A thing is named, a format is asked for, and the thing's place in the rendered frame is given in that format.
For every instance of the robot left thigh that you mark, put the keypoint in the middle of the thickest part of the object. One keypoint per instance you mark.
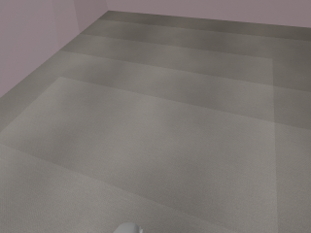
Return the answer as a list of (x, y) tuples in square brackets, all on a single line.
[(129, 227)]

